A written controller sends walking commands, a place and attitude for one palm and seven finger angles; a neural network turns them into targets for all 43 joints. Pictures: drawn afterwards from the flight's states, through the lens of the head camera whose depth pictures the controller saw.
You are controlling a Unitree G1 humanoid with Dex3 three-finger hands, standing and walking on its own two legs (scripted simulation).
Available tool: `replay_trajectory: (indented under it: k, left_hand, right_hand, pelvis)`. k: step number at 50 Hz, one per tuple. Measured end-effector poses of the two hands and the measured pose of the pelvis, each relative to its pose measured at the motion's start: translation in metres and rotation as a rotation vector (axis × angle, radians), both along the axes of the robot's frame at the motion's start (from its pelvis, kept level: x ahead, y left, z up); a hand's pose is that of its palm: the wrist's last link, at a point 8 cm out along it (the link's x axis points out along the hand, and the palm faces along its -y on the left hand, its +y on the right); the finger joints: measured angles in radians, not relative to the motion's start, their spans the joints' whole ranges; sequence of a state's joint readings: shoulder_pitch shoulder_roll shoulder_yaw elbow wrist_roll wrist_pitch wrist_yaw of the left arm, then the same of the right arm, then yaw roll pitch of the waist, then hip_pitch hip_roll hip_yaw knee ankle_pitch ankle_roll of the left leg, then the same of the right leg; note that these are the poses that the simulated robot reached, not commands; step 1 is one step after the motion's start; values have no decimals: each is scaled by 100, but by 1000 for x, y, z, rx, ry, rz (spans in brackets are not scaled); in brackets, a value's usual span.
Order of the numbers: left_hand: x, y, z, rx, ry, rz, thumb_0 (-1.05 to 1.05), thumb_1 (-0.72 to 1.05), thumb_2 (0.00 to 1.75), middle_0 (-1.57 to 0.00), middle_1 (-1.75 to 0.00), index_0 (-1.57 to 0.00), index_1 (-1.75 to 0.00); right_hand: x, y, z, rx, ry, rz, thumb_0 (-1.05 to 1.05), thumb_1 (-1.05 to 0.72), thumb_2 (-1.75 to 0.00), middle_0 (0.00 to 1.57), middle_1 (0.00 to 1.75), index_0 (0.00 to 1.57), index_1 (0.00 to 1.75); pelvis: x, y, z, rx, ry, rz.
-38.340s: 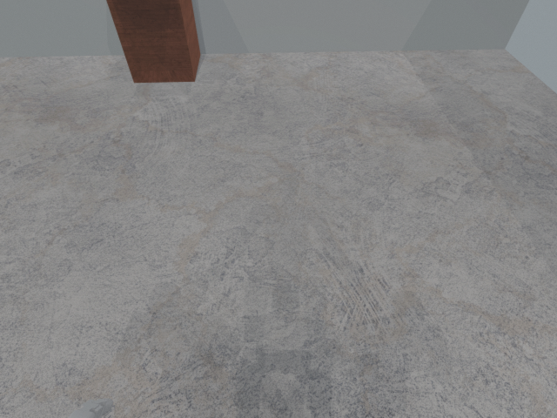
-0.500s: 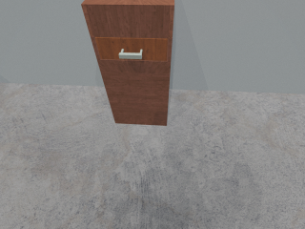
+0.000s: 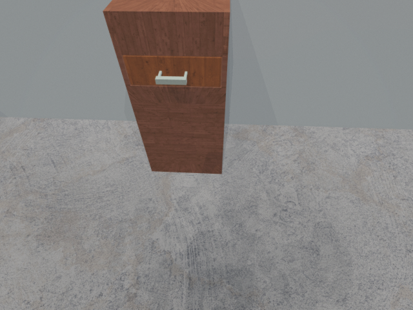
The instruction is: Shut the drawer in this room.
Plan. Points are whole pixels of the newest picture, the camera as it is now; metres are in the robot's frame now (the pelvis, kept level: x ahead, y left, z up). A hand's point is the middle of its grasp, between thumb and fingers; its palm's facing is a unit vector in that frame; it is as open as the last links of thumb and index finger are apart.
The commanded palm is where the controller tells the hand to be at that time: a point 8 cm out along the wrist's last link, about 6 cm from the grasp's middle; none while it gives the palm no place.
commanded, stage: look to check the result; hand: left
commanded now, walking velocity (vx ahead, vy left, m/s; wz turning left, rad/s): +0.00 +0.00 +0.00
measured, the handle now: (172, 77) +0.94 +0.19 -0.08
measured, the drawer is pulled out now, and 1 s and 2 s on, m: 0.00 0.00 0.00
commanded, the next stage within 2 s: stand and wait in 0.48 s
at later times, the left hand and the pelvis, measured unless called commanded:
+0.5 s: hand out of the picture +0.10 +0.23 -0.15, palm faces -0.02 -0.94 -0.34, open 7.4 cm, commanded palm none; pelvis +0.02 -0.01 +0.00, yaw +0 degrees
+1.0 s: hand out of the picture +0.12 +0.23 -0.15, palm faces -0.03 -0.94 -0.34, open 7.4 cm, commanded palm none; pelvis +0.03 -0.01 +0.00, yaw +0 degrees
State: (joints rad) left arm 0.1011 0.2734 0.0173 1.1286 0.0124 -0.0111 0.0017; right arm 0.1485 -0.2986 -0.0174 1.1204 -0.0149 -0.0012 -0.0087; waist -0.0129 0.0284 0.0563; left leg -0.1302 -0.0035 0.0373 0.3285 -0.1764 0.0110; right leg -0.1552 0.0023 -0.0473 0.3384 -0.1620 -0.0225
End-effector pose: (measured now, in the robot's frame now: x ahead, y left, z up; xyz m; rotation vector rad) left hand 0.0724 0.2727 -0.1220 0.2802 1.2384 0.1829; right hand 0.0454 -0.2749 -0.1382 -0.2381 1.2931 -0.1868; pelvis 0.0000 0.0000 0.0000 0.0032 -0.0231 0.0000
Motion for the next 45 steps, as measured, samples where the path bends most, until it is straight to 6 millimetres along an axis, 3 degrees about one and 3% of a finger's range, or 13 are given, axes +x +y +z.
replay_trajectory:
  k: [12, 29, 45]
  left_hand:
    - [1, 9, 5, 37, 37, 13, 1, 90, 90, -20, -30, -20, -30]
    - [35, -1, 8, 36, -15, -9, 1, 90, 90, -20, -30, -20, -30]
    - [47, -3, 8, 35, -24, -20, 1, 90, 90, -20, -30, -20, -30]
  right_hand:
    - [15, -16, 2, -20, 15, 19, 1, -91, -90, 20, 30, 20, 30]
    - [45, -23, 5, -22, -29, 29, 1, -91, -90, 20, 30, 20, 30]
    - [42, -28, 6, -33, -12, 12, 1, -91, -90, 20, 30, 20, 30]
  pelvis:
    - [10, -7, 1, 0, 8, 4]
    - [25, -14, 2, 0, 14, 3]
    - [32, -15, 2, -2, 14, -3]
